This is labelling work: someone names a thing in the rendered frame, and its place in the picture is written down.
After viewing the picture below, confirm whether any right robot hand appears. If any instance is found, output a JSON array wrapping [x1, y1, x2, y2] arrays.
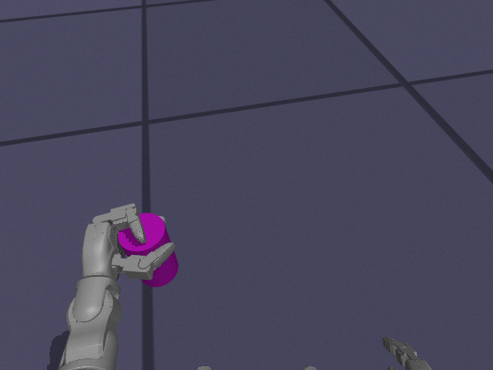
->
[[383, 337, 432, 370]]

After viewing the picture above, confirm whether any left robot arm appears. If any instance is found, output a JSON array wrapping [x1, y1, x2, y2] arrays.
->
[[58, 275, 122, 370]]

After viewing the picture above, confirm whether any left robot hand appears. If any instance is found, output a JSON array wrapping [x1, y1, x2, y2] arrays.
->
[[82, 203, 176, 282]]

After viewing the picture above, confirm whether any can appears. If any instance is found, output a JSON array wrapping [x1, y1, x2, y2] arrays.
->
[[118, 213, 179, 288]]

